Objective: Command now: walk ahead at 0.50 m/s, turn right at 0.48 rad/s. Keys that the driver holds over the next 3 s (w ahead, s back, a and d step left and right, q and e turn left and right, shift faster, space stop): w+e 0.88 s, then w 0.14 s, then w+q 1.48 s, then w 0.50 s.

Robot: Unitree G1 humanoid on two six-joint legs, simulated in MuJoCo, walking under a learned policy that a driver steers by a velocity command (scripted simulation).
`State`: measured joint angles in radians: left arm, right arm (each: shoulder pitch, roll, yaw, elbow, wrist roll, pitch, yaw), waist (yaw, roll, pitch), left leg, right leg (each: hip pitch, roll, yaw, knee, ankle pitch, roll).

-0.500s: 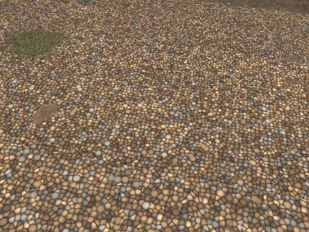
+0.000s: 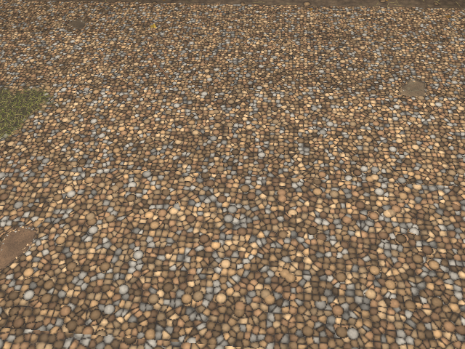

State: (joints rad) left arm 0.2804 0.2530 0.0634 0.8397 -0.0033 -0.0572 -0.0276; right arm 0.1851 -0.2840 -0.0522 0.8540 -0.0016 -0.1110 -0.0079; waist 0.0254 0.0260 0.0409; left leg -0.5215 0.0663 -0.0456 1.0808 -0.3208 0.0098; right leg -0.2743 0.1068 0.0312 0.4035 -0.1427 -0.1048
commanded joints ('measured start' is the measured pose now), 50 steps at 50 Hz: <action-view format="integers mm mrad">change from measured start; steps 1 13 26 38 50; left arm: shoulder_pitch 8 142 24 -154 42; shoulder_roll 155 150 97 122 153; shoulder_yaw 37 43 42 48 30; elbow -71 -62 -188 -285 -192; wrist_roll -7 -16 -25 -17 4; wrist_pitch -19 30 77 77 -45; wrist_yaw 23 55 38 -16 27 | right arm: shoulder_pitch -2 -206 32 142 -113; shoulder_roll -92 -91 -94 -156 -152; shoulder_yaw -29 -28 -45 -58 -43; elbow -71 -202 -115 -44 -182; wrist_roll -10 6 9 17 23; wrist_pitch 8 -25 -16 21 -6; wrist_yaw -13 19 32 25 66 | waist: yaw -29 4 -35 -94 -35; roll -71 -126 44 81 -21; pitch -51 -43 2 11 51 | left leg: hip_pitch -115 99 385 563 -238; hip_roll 35 -90 203 232 51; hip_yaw -29 -26 -131 146 -79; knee -141 -563 -930 -656 -117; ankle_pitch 105 259 230 637 200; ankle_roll -36 -10 212 157 69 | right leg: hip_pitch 86 142 -425 -484 -175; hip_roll -266 -222 -236 -201 -290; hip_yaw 313 389 110 -49 424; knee -205 -14 666 643 104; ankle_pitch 145 233 -122 47 -253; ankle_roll -185 -96 63 52 -166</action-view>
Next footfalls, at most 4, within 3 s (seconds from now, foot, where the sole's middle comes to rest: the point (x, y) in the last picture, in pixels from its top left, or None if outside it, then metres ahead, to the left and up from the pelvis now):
0.30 left None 0.35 0.12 -0.78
0.84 right None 0.42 -0.22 -0.78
1.28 left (328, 264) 0.83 -0.25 -0.95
1.66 right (398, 231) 0.96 -0.53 -0.95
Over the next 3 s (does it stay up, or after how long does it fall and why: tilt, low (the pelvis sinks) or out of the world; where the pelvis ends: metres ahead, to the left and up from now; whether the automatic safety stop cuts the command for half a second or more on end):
stays up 1.54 -0.39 -0.36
